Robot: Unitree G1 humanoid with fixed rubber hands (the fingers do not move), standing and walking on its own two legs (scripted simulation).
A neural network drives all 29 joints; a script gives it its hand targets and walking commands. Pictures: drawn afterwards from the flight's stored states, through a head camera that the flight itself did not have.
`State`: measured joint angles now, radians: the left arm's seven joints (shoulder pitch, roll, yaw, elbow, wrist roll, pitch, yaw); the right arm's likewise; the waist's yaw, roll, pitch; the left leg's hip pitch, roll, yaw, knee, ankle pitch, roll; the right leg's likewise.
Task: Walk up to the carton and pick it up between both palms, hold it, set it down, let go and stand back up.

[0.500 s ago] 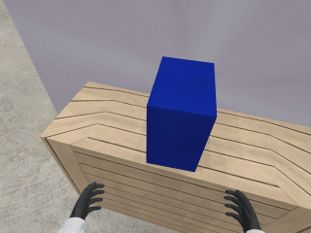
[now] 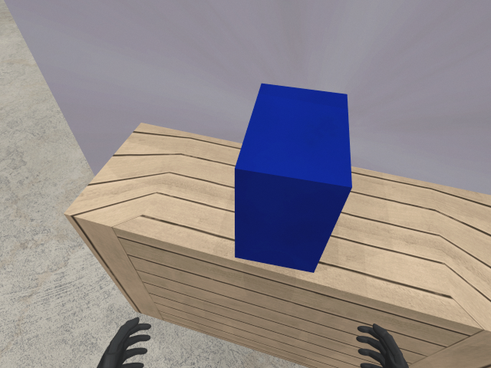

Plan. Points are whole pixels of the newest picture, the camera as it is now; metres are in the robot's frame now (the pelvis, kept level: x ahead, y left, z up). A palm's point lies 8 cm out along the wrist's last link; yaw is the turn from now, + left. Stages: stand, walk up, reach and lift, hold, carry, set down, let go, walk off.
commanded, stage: let go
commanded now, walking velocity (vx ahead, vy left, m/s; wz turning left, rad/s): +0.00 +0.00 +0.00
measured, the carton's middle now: (288, 180) +0.46 -0.06 +0.03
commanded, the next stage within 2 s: stand in 0.32 s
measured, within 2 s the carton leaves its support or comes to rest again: neither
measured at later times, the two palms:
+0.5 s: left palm out of the picture +0.12 +0.25 -0.10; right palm out of the picture +0.08 -0.26 -0.12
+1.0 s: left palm out of the picture +0.13 +0.25 -0.14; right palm out of the picture -0.06 -0.19 -0.12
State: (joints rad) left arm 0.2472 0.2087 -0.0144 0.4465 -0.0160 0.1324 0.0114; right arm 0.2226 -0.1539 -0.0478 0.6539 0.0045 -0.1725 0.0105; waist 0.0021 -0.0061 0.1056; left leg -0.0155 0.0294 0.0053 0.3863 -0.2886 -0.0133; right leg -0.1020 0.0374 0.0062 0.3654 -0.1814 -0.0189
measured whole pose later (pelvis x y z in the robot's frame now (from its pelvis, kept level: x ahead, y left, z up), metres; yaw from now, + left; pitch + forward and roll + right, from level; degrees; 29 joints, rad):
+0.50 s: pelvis -0.01 +0.00 -0.02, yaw -6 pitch -1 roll +0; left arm 0.29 0.24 0.05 0.61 0.04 0.01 -0.01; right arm 0.21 -0.25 -0.07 0.70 -0.03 0.03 0.00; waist -0.01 0.02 0.05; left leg -0.18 0.05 0.10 0.59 -0.39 0.00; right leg -0.31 0.06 0.08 0.59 -0.26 -0.01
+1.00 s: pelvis -0.02 +0.05 -0.01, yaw -15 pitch +0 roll -2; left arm 0.29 0.21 0.04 0.74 0.03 0.05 0.01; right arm 0.39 -0.16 0.01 0.83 -0.02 0.00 -0.03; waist -0.03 -0.04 -0.06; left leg -0.20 -0.04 0.07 0.53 -0.34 0.10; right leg -0.39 0.05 0.11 0.87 -0.42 0.02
